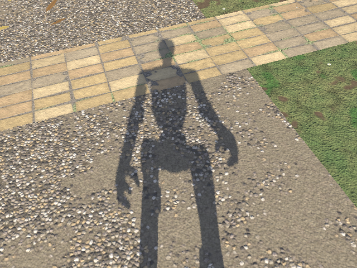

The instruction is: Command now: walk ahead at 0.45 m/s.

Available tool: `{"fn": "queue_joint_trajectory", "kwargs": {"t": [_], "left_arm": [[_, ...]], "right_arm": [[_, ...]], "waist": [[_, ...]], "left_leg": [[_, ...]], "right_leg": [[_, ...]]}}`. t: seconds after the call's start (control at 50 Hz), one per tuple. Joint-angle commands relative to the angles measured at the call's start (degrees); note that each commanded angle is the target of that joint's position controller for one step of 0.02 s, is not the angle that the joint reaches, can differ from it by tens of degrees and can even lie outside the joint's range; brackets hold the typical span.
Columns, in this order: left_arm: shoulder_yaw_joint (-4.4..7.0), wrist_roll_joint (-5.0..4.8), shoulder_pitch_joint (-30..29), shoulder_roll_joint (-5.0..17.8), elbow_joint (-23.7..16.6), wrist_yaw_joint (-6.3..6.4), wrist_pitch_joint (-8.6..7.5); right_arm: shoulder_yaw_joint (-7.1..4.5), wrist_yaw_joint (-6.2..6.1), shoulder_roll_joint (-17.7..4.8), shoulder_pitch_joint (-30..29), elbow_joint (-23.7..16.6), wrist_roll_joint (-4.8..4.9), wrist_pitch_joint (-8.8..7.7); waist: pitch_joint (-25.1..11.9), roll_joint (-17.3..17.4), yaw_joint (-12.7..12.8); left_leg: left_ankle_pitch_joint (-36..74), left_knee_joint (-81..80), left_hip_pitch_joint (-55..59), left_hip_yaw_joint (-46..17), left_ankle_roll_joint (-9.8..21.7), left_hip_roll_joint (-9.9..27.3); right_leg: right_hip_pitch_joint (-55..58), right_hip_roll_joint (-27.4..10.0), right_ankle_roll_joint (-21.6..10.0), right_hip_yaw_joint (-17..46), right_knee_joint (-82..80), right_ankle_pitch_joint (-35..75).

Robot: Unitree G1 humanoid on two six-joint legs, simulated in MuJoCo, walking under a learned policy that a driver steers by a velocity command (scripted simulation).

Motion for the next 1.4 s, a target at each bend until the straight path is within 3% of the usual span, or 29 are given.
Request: {"fn": "queue_joint_trajectory", "kwargs": {"t": [0.02,0.12,0.18,0.22,0.26,0.28,0.3,0.32,0.34,0.36,0.38,0.42,0.54,0.68,0.76,0.8,0.82,0.84,0.86,0.88,0.92,0.96,1.02,1.14,1.24,1.32,1.36,1.38,1.4], "left_arm": [[1.46,0.06,0.35,10.05,-2.64,1.16,-0.22],[1.83,-0.73,4.78,10.37,-1.9,1.65,0.44],[2.52,-1.08,4.9,11.09,-1.8,1.84,1.24],[3.17,-0.82,3.29,12.56,-2.54,1.89,1.8],[3.05,-0.18,1.59,12.22,-3.53,1.82,2.7],[2.06,0.83,2.68,9.88,-5.02,1.68,2.63],[-0.29,0.02,10.69,0.71,-4.72,0.71,1.2],[1.17,-1.8,4.87,7.39,-4.93,0.42,-0.55],[2.1,-3.26,-1.31,10.56,-7.31,0.35,-1.57],[2.17,-3.05,-4.31,10.77,-8.04,0.87,-1.98],[2.73,-2.15,-5.39,10.5,-8.13,1.32,-1.72],[2.77,-1.59,-2.92,7.89,-7.97,1.43,-0.22],[2.86,-0.35,-13.52,7.38,-12.66,1.47,1.09],[1.78,-1.29,-26.59,6.55,-16.77,-0.34,0.26],[2.6,-1.51,-25.26,9.33,-17.84,-1.53,-0.31],[4.93,-1.34,-10.97,13.37,-13.58,-1.19,-0.33],[6.2,-0.59,-0.17,17.76,-11.29,-0.66,-0.17],[6.77,-0.34,2.83,20.99,-9.99,-0.98,0.18],[5.11,-0.8,1.65,15.25,-10.55,-1.15,0.0],[4.35,-0.86,-3.42,12.79,-11.62,-0.97,-0.27],[3.52,0.08,-10.91,9.84,-13.13,-0.97,-0.68],[2.97,0.78,-11.97,7.85,-12.45,-1.11,-1.15],[3.54,0.86,-10.04,9.81,-10.95,-0.35,-1.59],[3.71,0.7,-8.49,11.01,-10.47,1.38,-1.13],[4.09,-0.08,-2.77,11.96,-8.57,1.92,0.43],[4.87,-0.65,-4.13,14.24,-9.48,2.46,2.25],[5.23,-0.71,-5.84,15.66,-10.54,2.98,3.15],[5.02,-0.88,-6.83,15.53,-11.29,3.1,3.16],[3.83,0.54,-5.08,11.53,-13.25,2.74,2.26]], "right_arm": [[-0.09,0.21,-1.2,-7.33,-5.01,-0.12,-0.36],[0.66,1.54,-0.4,-16.04,-8.04,0.43,-0.67],[0.52,2.58,-1.41,-17.67,-9.51,0.55,-1.18],[-0.52,2.73,-3.76,-13.44,-8.91,0.45,-1.36],[-3.0,2.01,-8.02,3.28,-4.12,0.63,-1.03],[-4.04,1.3,-12.01,13.62,-1.9,-0.19,-0.68],[-4.12,1.88,-13.72,16.04,-0.39,-0.68,-0.6],[-2.65,1.92,-8.18,13.67,-0.61,-0.36,-0.82],[-2.03,1.69,-6.24,8.16,-1.49,-0.33,-1.21],[-1.56,1.77,-5.04,3.25,-2.51,-0.63,-1.68],[-1.21,2.0,-3.65,0.77,-2.69,-1.24,-2.06],[-0.59,2.29,-1.72,0.19,-1.88,-1.75,-2.34],[-1.31,0.11,-5.52,6.07,0.63,-1.19,-1.88],[-1.61,-0.54,-6.58,13.67,3.47,-0.09,-0.67],[-2.35,-0.94,-7.89,13.26,3.92,-0.01,0.7],[-1.91,-0.99,-6.83,11.38,3.12,-0.32,1.36],[-0.85,-1.05,-4.73,12.34,1.65,-1.37,1.37],[1.26,-0.38,3.12,19.2,1.45,-1.15,0.05],[0.1,-0.17,-2.83,15.93,1.96,0.32,-1.35],[-0.75,0.0,-5.88,10.72,0.33,1.7,-2.3],[-1.2,-0.76,-5.49,6.73,0.05,1.06,-2.2],[-1.44,-0.81,-3.27,8.88,0.8,0.94,-0.39],[-1.54,-0.94,-1.74,7.33,-0.01,0.86,1.28],[-1.55,0.18,-1.02,-1.29,-3.32,0.02,0.95],[-0.54,1.87,0.49,-10.07,-7.99,-0.04,0.95],[-1.26,3.45,-1.17,-9.99,-10.95,0.29,1.14],[-3.31,3.49,-4.85,-0.2,-9.55,0.55,1.46],[-5.29,2.72,-8.44,9.23,-7.35,0.63,1.62],[-6.89,1.24,-14.04,15.47,-6.05,0.47,2.19]], "waist": [[6.49,-6.22,-0.15],[8.85,-6.38,1.9],[8.75,-6.58,0.54],[4.73,-8.29,-2.7],[-5.81,-8.99,-11.03],[-14.22,-1.95,-13.29],[-23.41,14.39,-7.88],[-18.38,8.36,-10.02],[-8.99,6.01,-8.81],[-4.81,-0.5,-6.75],[-1.97,-2.02,-4.86],[-1.26,0.18,-1.95],[3.98,-0.56,-3.12],[5.87,0.13,-7.35],[3.87,1.77,-4.45],[-4.77,1.66,2.71],[-13.57,-4.52,5.68],[-19.62,-19.68,1.42],[-18.19,-14.24,3.41],[-10.23,-11.89,2.65],[-3.07,-5.15,-0.52],[-1.72,-6.73,-3.09],[1.22,-6.04,-3.67],[3.92,-5.22,-1.7],[6.73,-3.87,1.51],[4.31,-6.51,-1.14],[-2.02,-8.25,-7.1],[-6.8,-6.38,-12.08],[-12.21,4.48,-11.61]], "left_leg": [[6.83,-10.15,-6.84,0.39,-1.63,0.47],[11.87,-22.42,-3.25,2.08,-0.74,-1.68],[8.61,-25.75,-2.7,1.43,1.46,-2.11],[4.74,-25.97,5.04,2.97,3.24,-4.64],[4.52,-25.79,27.59,4.57,6.29,-7.18],[2.5,-23.65,46.83,-9.35,9.86,4.4],[-13.38,-33.52,62.74,-39.53,19.56,17.09],[-17.44,-39.2,58.72,-41.97,16.82,15.03],[-12.81,-40.27,50.11,-32.6,14.42,13.62],[-4.69,-41.8,40.67,-25.57,13.27,11.9],[1.45,-43.05,33.47,-20.06,12.57,9.97],[4.04,-46.1,27.3,-14.64,12.22,7.46],[7.0,-50.59,25.51,-7.49,12.26,6.09],[7.72,-48.4,33.04,-3.08,9.67,6.17],[18.5,-41.58,40.75,-3.87,7.76,9.54],[32.15,-24.95,37.4,-0.4,5.33,5.41],[17.72,-6.85,25.59,2.31,3.31,1.75],[-21.0,12.2,2.38,1.13,-0.41,-9.6],[-26.01,19.54,-4.18,-6.98,0.65,-7.34],[-21.23,20.5,-7.9,-6.26,1.71,-4.38],[-12.22,14.88,-3.22,-4.91,1.63,0.63],[-8.91,11.36,2.43,-5.87,1.53,2.42],[-4.43,7.01,-0.31,-6.75,0.6,2.57],[12.15,-10.25,-3.35,-4.41,-0.37,0.89],[10.6,-18.33,-7.16,-0.01,0.94,0.06],[0.24,-20.0,-1.46,5.45,3.89,-3.92],[-3.1,-20.53,12.71,7.91,6.66,-8.39],[0.36,-24.87,27.9,5.29,9.14,-9.19],[-0.72,-25.83,46.18,-15.44,14.44,3.2]], "right_leg": [[-0.47,-12.71,-7.0,8.82,-9.57,13.88],[2.38,-13.82,-7.02,5.89,-10.28,15.21],[8.45,-16.33,-6.37,5.34,-6.82,21.71],[10.96,-16.89,-5.29,4.72,-0.54,38.33],[5.97,-13.29,-2.92,1.93,19.23,50.59],[-8.99,-9.6,-1.49,0.53,37.9,30.53],[-29.27,2.27,1.54,4.84,57.2,-16.47],[-35.37,-0.06,0.12,11.68,63.8,-18.78],[-38.9,-2.89,-0.85,9.76,64.57,-14.13],[-36.3,-6.12,-0.99,8.5,61.83,-8.41],[-33.54,-8.06,-0.74,7.81,58.59,-5.23],[-28.31,-10.09,-0.57,8.09,54.69,-2.98],[-36.34,-11.4,2.8,5.93,36.31,9.51],[-33.61,-7.12,2.32,2.82,17.06,18.69],[-29.79,-5.34,-0.68,2.55,13.73,10.42],[-10.05,-2.25,-3.54,0.01,12.57,10.04],[7.73,-12.35,-7.32,11.6,14.3,10.36],[25.13,-24.25,-16.5,39.88,6.6,-2.25],[24.46,-23.24,-15.11,43.88,2.4,-7.88],[17.62,-21.53,-12.52,34.87,1.8,-4.46],[2.5,-18.15,-10.1,22.17,-1.17,7.0],[-3.88,-15.99,-8.91,15.59,-4.65,9.71],[-6.38,-15.67,-9.2,9.35,-8.0,12.58],[-3.92,-13.76,-6.47,-1.3,-9.95,16.18],[6.13,-16.52,-5.89,-5.39,-7.05,21.7],[11.16,-18.33,-4.26,-8.37,2.61,45.86],[9.11,-17.31,-2.64,-9.8,17.48,59.7],[1.26,-14.86,-0.47,-10.69,30.9,52.88],[-17.97,-9.48,2.41,-10.66,50.72,19.63]]}}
